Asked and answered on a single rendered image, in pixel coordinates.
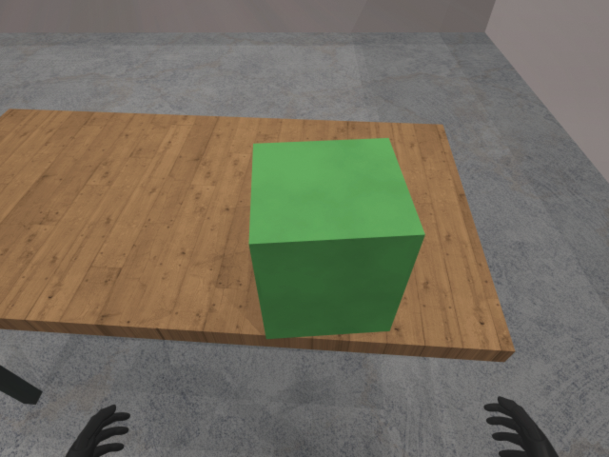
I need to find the left robot hand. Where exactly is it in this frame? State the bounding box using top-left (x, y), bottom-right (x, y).
top-left (66, 405), bottom-right (130, 457)

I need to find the carton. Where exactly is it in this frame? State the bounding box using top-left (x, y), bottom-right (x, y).
top-left (248, 138), bottom-right (425, 339)

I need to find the right robot hand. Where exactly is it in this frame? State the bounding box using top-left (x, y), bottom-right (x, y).
top-left (484, 396), bottom-right (559, 457)

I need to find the table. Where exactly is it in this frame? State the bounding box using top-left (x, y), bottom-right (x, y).
top-left (0, 109), bottom-right (515, 405)

